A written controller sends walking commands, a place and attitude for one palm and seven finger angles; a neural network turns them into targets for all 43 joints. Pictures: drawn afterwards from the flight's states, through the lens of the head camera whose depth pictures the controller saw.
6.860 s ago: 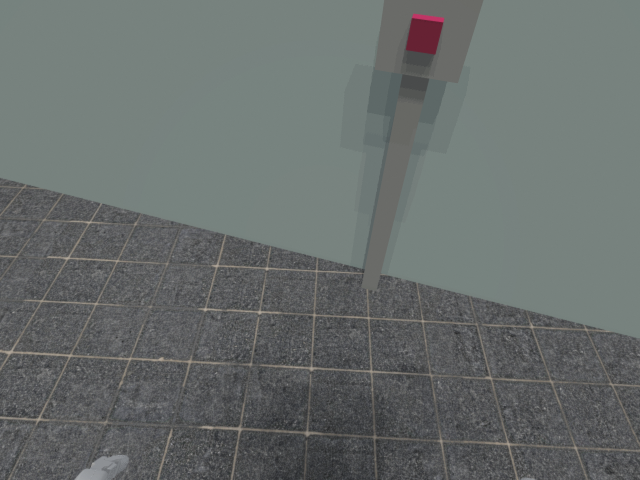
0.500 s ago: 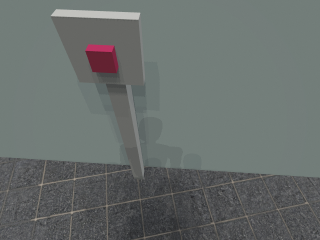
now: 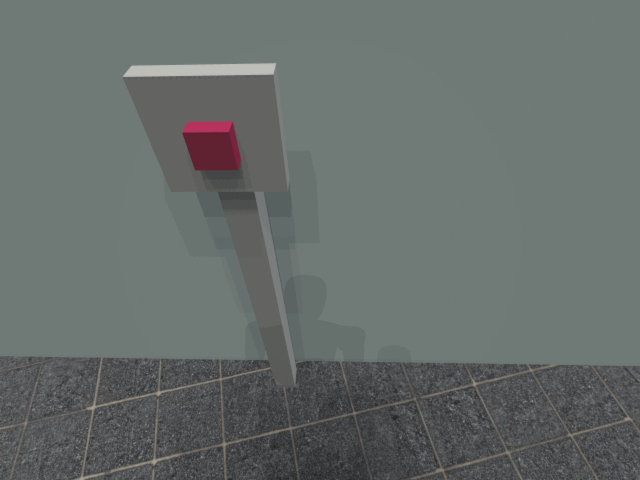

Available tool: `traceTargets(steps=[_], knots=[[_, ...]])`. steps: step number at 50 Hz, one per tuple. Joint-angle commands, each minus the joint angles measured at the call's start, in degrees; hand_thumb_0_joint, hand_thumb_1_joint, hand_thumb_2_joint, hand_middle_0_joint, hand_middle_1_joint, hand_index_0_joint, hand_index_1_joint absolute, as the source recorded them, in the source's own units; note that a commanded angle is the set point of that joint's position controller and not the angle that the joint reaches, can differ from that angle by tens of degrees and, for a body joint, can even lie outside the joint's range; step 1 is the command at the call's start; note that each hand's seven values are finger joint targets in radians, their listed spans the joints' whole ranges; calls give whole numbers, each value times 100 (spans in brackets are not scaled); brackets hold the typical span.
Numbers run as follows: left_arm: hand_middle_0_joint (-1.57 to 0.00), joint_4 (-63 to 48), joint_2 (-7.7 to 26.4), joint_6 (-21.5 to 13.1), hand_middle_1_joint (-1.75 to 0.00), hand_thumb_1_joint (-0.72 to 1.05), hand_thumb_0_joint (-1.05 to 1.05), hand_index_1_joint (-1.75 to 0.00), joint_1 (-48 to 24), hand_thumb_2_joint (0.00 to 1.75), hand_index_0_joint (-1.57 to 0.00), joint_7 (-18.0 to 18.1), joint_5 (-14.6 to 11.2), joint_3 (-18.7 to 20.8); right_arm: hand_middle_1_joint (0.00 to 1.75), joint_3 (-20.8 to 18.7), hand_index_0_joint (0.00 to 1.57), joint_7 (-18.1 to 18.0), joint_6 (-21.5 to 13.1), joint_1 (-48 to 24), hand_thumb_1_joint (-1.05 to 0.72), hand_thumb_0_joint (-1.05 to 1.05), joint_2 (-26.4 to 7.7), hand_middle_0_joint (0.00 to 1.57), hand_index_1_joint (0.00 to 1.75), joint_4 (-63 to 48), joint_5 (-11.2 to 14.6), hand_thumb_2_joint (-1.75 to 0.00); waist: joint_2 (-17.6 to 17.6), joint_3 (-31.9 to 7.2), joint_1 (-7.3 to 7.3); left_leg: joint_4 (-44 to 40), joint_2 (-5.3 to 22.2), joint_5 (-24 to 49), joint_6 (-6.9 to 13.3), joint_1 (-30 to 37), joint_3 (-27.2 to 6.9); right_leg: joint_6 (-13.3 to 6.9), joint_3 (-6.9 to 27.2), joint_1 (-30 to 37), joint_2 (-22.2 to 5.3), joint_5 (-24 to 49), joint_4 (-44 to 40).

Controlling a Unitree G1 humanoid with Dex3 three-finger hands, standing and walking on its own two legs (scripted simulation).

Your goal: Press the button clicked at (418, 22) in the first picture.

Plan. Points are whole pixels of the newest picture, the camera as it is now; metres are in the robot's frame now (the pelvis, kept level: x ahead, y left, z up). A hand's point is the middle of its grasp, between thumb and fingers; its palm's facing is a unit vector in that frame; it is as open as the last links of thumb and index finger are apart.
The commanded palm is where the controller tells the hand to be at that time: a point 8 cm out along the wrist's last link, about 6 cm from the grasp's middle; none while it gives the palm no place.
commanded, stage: come to a stop and stand still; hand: left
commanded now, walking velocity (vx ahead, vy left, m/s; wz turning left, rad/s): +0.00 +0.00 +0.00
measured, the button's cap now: (213, 145) +0.48 +0.17 +0.18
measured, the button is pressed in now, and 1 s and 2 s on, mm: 0 0 0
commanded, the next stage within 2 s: look again from close up in 0.92 s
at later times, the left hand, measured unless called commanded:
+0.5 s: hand out of the picture +0.03 +0.15 -0.16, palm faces +0.01 -0.98 -0.22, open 7.3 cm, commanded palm none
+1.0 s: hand out of the picture +0.04 +0.13 -0.17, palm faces +0.04 -0.98 -0.22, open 7.4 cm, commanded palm none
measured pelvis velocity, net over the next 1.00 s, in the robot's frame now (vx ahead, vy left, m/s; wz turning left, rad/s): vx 0.04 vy -0.05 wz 0.02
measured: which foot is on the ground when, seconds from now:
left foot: down 0.00-1.00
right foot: down 0.00-1.00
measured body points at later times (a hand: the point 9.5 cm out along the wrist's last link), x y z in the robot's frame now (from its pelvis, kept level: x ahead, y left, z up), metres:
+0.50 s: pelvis +0.02 -0.03 +0.01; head +0.04 -0.05 +0.45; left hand +0.03 +0.20 -0.15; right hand +0.02 -0.25 -0.16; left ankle +0.00 +0.10 -0.73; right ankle -0.01 -0.14 -0.73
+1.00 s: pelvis +0.04 -0.05 +0.01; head +0.06 -0.06 +0.45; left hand +0.04 +0.18 -0.15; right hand +0.06 -0.28 -0.16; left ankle +0.00 +0.10 -0.73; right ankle -0.01 -0.14 -0.73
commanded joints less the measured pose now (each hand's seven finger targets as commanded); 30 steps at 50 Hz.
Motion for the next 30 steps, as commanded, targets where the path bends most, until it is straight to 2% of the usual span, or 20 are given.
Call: traceTargets(steps=[1, 3, 8, 13, 24, 30], knots=[[-20, -237, 636, -135, -30, 90, 0, -30, 151, 90, -20, 42, -21, 100, 30, -70, 20, -24, -106, 232, -90, 0, -575, 20, 30, -177, -6, -90, -297, 160, -29, -934, 583, 193, 93, 81, -769, -321, 362, -277, -256, 293, -717], [-20, -199, 662, -154, -30, 90, 0, -30, 161, 90, -20, 41, -25, 100, 30, -52, 20, -25, -122, 283, -90, 0, -573, 20, 30, -104, 0, -90, -290, 3, -22, -896, 582, 419, 82, 168, -733, -327, 355, -143, -280, 455, -720], [-20, -66, 646, -193, -30, 90, 0, -30, 199, 90, -20, 41, -40, 93, 30, -7, 20, -45, -139, 379, -90, 0, -534, 20, 30, 103, 10, -90, -360, -66, -30, -817, 573, 792, 30, 299, -646, -357, 380, -13, -337, 823, -770], [-20, 88, 603, -198, -30, 90, 0, -30, 239, 90, -20, 47, -47, 78, 30, 33, 20, -62, -137, 437, -90, 0, -486, 20, 30, 326, 20, -90, -256, 147, -10, -849, 585, 873, -7, 255, -616, -372, 349, 13, -340, 917, -810], [-20, 321, 542, -226, -30, 90, 0, -30, 303, 90, -20, 61, -59, 78, 30, 72, 20, -103, -133, 552, -90, 0, -390, 20, 30, 634, 21, -90, -254, 198, -8, -827, 602, 1088, -70, 366, -543, -418, 346, 142, -347, 1300, -875], [-20, 370, 530, -252, -30, 90, 0, -30, 345, 90, -20, 74, -63, 91, 30, 69, 20, -125, -143, 559, -90, 0, -368, 20, 30, 710, 18, -90, -269, 54, -2, -763, 627, 1418, -95, 536, -500, -434, 310, 291, -358, 1843, -827]])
